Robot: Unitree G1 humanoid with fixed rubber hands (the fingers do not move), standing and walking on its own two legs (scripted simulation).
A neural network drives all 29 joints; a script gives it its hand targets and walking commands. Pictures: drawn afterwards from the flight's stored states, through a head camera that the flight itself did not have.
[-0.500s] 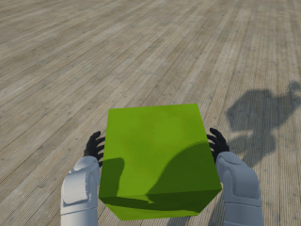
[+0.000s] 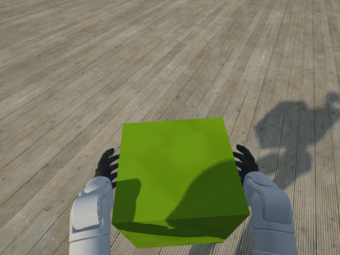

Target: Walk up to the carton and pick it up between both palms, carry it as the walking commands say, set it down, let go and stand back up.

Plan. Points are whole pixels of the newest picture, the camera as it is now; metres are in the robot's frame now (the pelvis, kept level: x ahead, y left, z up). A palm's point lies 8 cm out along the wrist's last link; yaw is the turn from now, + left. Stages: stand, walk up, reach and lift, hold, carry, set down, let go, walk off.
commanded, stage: carry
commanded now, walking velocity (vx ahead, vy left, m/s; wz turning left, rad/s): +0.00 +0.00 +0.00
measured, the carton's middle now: (176, 187) +0.28 +0.00 -0.01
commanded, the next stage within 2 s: none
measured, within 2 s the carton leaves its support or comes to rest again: neither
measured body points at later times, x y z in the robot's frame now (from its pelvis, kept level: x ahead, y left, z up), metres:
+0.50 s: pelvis +0.00 +0.00 +0.00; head -0.02 +0.01 +0.45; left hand +0.28 +0.17 +0.05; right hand +0.28 -0.16 +0.06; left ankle +0.02 +0.10 -0.73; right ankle +0.01 -0.13 -0.73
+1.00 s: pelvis -0.01 +0.00 +0.00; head -0.02 +0.01 +0.45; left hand +0.27 +0.17 +0.05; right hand +0.27 -0.16 +0.05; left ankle +0.02 +0.10 -0.73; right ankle +0.01 -0.13 -0.73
